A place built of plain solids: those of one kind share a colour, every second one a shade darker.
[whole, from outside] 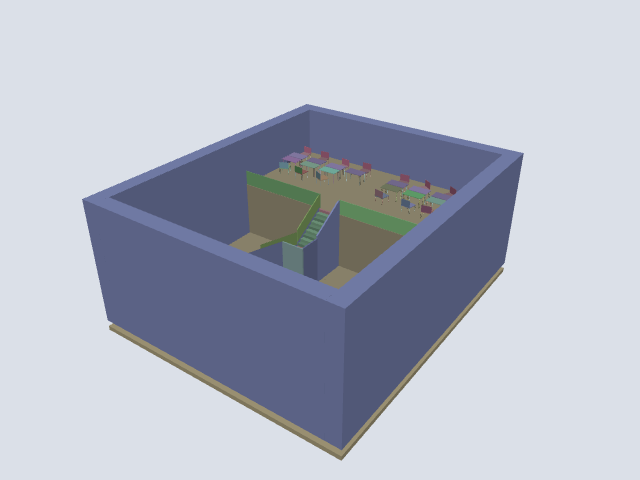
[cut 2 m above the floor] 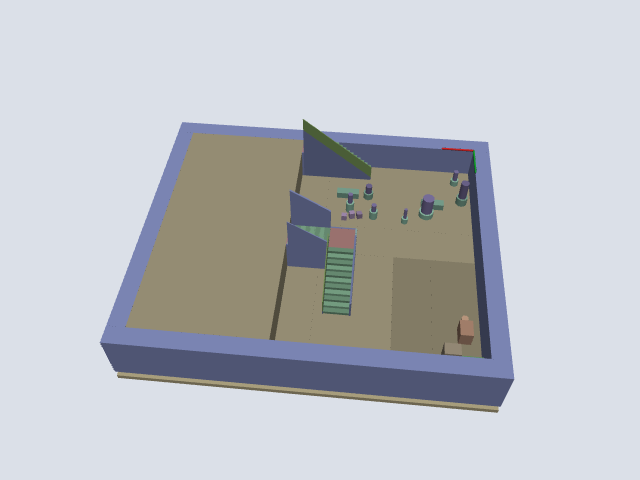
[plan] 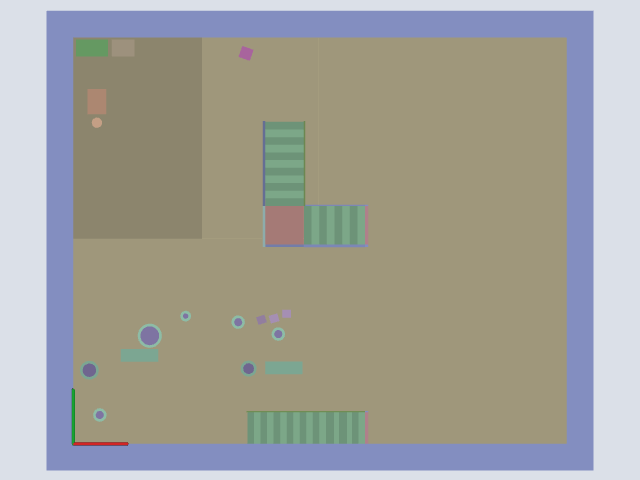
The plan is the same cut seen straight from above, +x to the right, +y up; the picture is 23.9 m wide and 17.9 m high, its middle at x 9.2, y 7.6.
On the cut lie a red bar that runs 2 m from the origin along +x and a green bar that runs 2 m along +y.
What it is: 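A hall 7.2 m high, an office loft, with a gallery 3.82 m up across one end over meeting rooms and stores, reached by 2 stairs; the long run, beside a wall, has 19 risers at 40 degrees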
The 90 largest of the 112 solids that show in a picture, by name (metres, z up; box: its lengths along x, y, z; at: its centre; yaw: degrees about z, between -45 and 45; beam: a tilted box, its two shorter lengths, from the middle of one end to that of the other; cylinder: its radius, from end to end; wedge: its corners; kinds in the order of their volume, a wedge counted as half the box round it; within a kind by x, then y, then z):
{
 "floor_1": {"box": [2.6, 7.5, 1.0], "at": [1.3, 11.4, -0.5]},
 "floor_2": {"box": [2.2, 7.5, 1.0], "at": [3.7, 11.4, -0.5]},
 "floor_3": {"box": [9.15, 5.45, 1.0], "at": [4.58, 2.73, -0.5]},
 "floor_4": {"box": [9.15, 2.2, 1.0], "at": [4.58, 6.55, -0.5]},
 "floor_5": {"box": [4.35, 7.5, 1.0], "at": [6.97, 11.4, -0.5]},
 "floor_6": {"box": [1.85, 15.15, 1.0], "at": [10.08, 7.58, -0.5]},
 "floor_7": {"box": [7.4, 15.15, 4.82], "at": [14.7, 7.58, 1.41]},
 "wall_1": {"box": [1.0, 15.15, 8.2], "at": [-0.5, 7.58, 3.1]},
 "wall_2": {"wedge": [[6.46, 1.18, -0.05], [6.46, 1.18, 0.24], [6.46, 1.23, -0.05], [6.46, 1.23, 0.24], [10.88, 1.18, -0.05], [10.88, 1.18, 3.88], [10.88, 1.23, -0.05], [10.88, 1.23, 3.88]]},
 "wall_3": {"wedge": [[7.06, 8.87, -0.05], [7.06, 8.87, 3.18], [7.06, 12.04, -0.05], [7.06, 12.04, 1.16], [7.16, 8.87, -0.05], [7.16, 8.87, 3.18], [7.16, 12.04, -0.05], [7.16, 12.04, 1.16]]},
 "wall_4": {"box": [1.44, 0.1, 3.23], "at": [7.88, 7.38, 1.57]},
 "wall_5": {"wedge": [[8.6, 7.33, -0.05], [8.6, 7.33, 3.36], [8.6, 7.43, -0.05], [8.6, 7.43, 3.36], [10.88, 7.33, -0.05], [10.88, 7.33, 4.82], [10.88, 7.43, -0.05], [10.88, 7.43, 4.82]]},
 "wall_6": {"wedge": [[8.6, 8.87, -0.05], [8.6, 8.87, 2.45], [8.6, 8.92, -0.05], [8.6, 8.92, 2.45], [10.88, 8.87, -0.05], [10.88, 8.87, 3.9], [10.88, 8.92, -0.05], [10.88, 8.92, 3.9]]},
 "wall_7": {"box": [20.4, 1.0, 8.2], "at": [9.2, -0.5, 3.1]},
 "wall_8": {"box": [20.4, 1.0, 8.2], "at": [9.2, 15.65, 3.1]},
 "wall_9": {"box": [0.12, 0.1, 4.87], "at": [10.94, 7.38, 2.38]},
 "wall_10": {"box": [1.0, 15.15, 8.2], "at": [18.9, 7.58, 3.1]},
 "floor_base_1": {"box": [20.4, 17.15, 0.3], "at": [9.2, 7.58, -1.57]},
 "step_1": {"box": [0.3, 1.18, 0.25], "at": [6.65, 0.59, 0.08]},
 "step_2": {"box": [0.3, 1.18, 0.45], "at": [6.89, 0.59, 0.18]},
 "step_3": {"box": [0.3, 1.18, 0.65], "at": [7.13, 0.59, 0.28]},
 "step_4": {"box": [0.3, 1.18, 0.85], "at": [7.38, 0.59, 0.38]},
 "step_5": {"box": [0.3, 1.18, 1.05], "at": [7.62, 0.59, 0.48]},
 "step_6": {"box": [0.3, 1.18, 1.25], "at": [7.86, 0.59, 0.58]},
 "step_7": {"box": [1.44, 0.35, 2.05], "at": [7.88, 8.98, 0.98]},
 "step_8": {"box": [1.44, 0.35, 1.87], "at": [7.88, 9.27, 0.88]},
 "step_9": {"box": [1.44, 0.35, 1.69], "at": [7.88, 9.55, 0.79]},
 "step_10": {"box": [1.44, 0.35, 1.5], "at": [7.88, 9.84, 0.7]},
 "step_11": {"box": [1.44, 0.35, 1.32], "at": [7.88, 10.12, 0.61]},
 "step_12": {"box": [1.44, 0.35, 1.14], "at": [7.88, 10.41, 0.52]},
 "step_13": {"box": [1.44, 0.35, 0.96], "at": [7.88, 10.69, 0.43]},
 "step_14": {"box": [1.44, 0.35, 0.78], "at": [7.88, 10.98, 0.34]},
 "step_15": {"box": [1.44, 0.35, 0.6], "at": [7.88, 11.26, 0.25]},
 "step_16": {"box": [1.44, 0.35, 0.41], "at": [7.88, 11.55, 0.16]},
 "step_17": {"box": [1.44, 0.35, 0.23], "at": [7.88, 11.83, 0.07]},
 "step_18": {"box": [0.3, 1.18, 1.45], "at": [8.11, 0.59, 0.68]},
 "step_19": {"box": [0.3, 1.18, 1.65], "at": [8.35, 0.59, 0.78]},
 "step_20": {"box": [0.3, 1.18, 1.86], "at": [8.59, 0.59, 0.88]},
 "step_21": {"box": [0.35, 1.44, 2.41], "at": [8.77, 8.15, 1.16]},
 "step_22": {"box": [0.3, 1.18, 2.06], "at": [8.84, 0.59, 0.98]},
 "step_23": {"box": [0.35, 1.44, 2.6], "at": [9.06, 8.15, 1.25]},
 "step_24": {"box": [0.3, 1.18, 2.26], "at": [9.08, 0.59, 1.08]},
 "step_25": {"box": [0.3, 1.18, 2.46], "at": [9.33, 0.59, 1.18]},
 "step_26": {"box": [0.35, 1.44, 2.78], "at": [9.34, 8.15, 1.34]},
 "step_27": {"box": [0.3, 1.18, 2.66], "at": [9.57, 0.59, 1.28]},
 "step_28": {"box": [0.35, 1.44, 2.96], "at": [9.63, 8.15, 1.43]},
 "step_29": {"box": [0.3, 1.18, 2.86], "at": [9.81, 0.59, 1.38]},
 "step_30": {"box": [0.35, 1.44, 3.14], "at": [9.91, 8.15, 1.52]},
 "step_31": {"box": [0.3, 1.18, 3.06], "at": [10.06, 0.59, 1.48]},
 "step_32": {"box": [0.35, 1.44, 3.32], "at": [10.2, 8.15, 1.61]},
 "step_33": {"box": [0.3, 1.18, 3.26], "at": [10.3, 0.59, 1.58]},
 "step_34": {"box": [0.35, 1.44, 3.51], "at": [10.48, 8.15, 1.7]},
 "step_35": {"box": [0.3, 1.18, 3.46], "at": [10.54, 0.59, 1.68]},
 "step_36": {"box": [0.35, 1.44, 3.69], "at": [10.77, 8.15, 1.79]},
 "step_37": {"box": [0.3, 1.18, 3.66], "at": [10.79, 0.59, 1.78]},
 "floor_l1a_1": {"box": [1.44, 1.44, 2.23], "at": [7.88, 8.15, 1.07]},
 "piece_1": {"cylinder": 0.35, "from": [0.6, 2.74, 0.0], "to": [0.6, 2.74, 0.55]},
 "piece_2": {"cylinder": 0.25, "from": [0.99, 1.07, 0.0], "to": [0.99, 1.07, 0.4]},
 "piece_3": {"box": [1.4, 0.48, 0.44], "at": [2.46, 3.3, 0.22]},
 "piece_4": {"cylinder": 0.45, "from": [2.85, 4.03, 0.0], "to": [2.85, 4.03, 0.4]},
 "piece_5": {"cylinder": 0.2, "from": [4.19, 4.76, 0.0], "to": [4.19, 4.76, 0.4]},
 "piece_6": {"cylinder": 0.25, "from": [6.15, 4.54, 0.0], "to": [6.15, 4.54, 0.6]},
 "piece_7": {"cylinder": 0.3, "from": [6.54, 2.8, 0.0], "to": [6.54, 2.8, 0.45]},
 "piece_8": {"cylinder": 0.25, "from": [7.64, 4.09, 0.0], "to": [7.64, 4.09, 0.75]},
 "piece_9": {"box": [1.4, 0.48, 0.44], "at": [7.85, 2.83, 0.22]},
 "floor_hda_1": {"box": [0.12, 1.18, 3.87], "at": [10.94, 0.59, 1.88]},
 "floor_hda_2": {"box": [0.12, 1.44, 3.87], "at": [10.94, 8.15, 1.88]},
 "tall_1": {"box": [0.85, 0.64, 2.25], "at": [1.85, 14.76, 1.12]},
 "plant_1": {"cylinder": 0.25, "from": [0.6, 2.74, 0.55], "to": [0.6, 2.74, 1.76]},
 "plant_2": {"cylinder": 0.15, "from": [0.99, 1.07, 0.4], "to": [0.99, 1.07, 1.11]},
 "plant_3": {"cylinder": 0.35, "from": [2.85, 4.03, 0.4], "to": [2.85, 4.03, 1.51]},
 "plant_4": {"cylinder": 0.15, "from": [6.15, 4.54, 0.6], "to": [6.15, 4.54, 1.11]},
 "plant_5": {"cylinder": 0.2, "from": [6.54, 2.8, 0.45], "to": [6.54, 2.8, 1.01]},
 "plant_6": {"cylinder": 0.15, "from": [7.64, 4.09, 0.75], "to": [7.64, 4.09, 1.46]},
 "rail_1": {"wedge": [[6.46, 1.18, 0.23], [6.46, 1.18, 1.09], [6.46, 1.23, 0.23], [6.46, 1.23, 1.09], [10.88, 1.18, 3.88], [10.88, 1.18, 4.73], [10.88, 1.23, 3.88], [10.88, 1.23, 4.73]]},
 "rail_2": {"wedge": [[8.6, 8.87, 2.27], [8.6, 8.87, 3.15], [8.6, 12.04, 0.25], [8.6, 12.04, 1.13], [8.65, 8.87, 2.27], [8.65, 8.87, 3.15], [8.65, 12.04, 0.25], [8.65, 12.04, 1.13]]},
 "rail_3": {"wedge": [[8.6, 8.87, 2.45], [8.6, 8.87, 3.33], [8.6, 8.92, 2.45], [8.6, 8.92, 3.33], [10.88, 8.87, 3.9], [10.88, 8.87, 4.79], [10.88, 8.92, 3.9], [10.88, 8.92, 4.79]]},
 "counter_1": {"box": [1.2, 0.64, 0.87], "at": [0.7, 14.76, 0.43]},
 "island_1": {"box": [0.7, 0.95, 0.91], "at": [0.88, 12.76, 0.46]},
 "rail_rim_1": {"box": [0.04, 6.21, 1.01], "at": [11.05, 4.33, 4.32]},
 "rail_rim_2": {"box": [0.04, 6.28, 1.01], "at": [11.05, 12.01, 4.32]},
 "wall_l1ag_1": {"box": [0.1, 1.53, 3.23], "at": [7.11, 8.1, 1.57]},
 "cable_reel_1": {"box": [0.33, 0.3, 0.41], "at": [7.02, 4.62, 0.2], "yaw": 18.2},
 "cable_reel_2": {"box": [0.34, 0.3, 0.46], "at": [7.49, 4.67, 0.23], "yaw": 16.4},
 "cable_reel_3": {"box": [0.33, 0.3, 0.4], "at": [7.96, 4.85, 0.2], "yaw": 0.1},
 "top_1": {"box": [0.74, 1.3, 0.034], "at": [15.78, 2.56, 4.56]},
 "top_2": {"box": [0.74, 1.3, 0.034], "at": [15.78, 4.23, 4.56]},
 "cushion_1": {"box": [0.45, 0.44, 0.17], "at": [6.44, 14.56, 0.04], "yaw": -20.0},
 "d01a_top_1": {"box": [0.74, 1.3, 0.034], "at": [14.97, 2.56, 4.56]},
 "d02a_top_1": {"box": [0.74, 1.3, 0.034], "at": [14.97, 4.23, 4.56]}
}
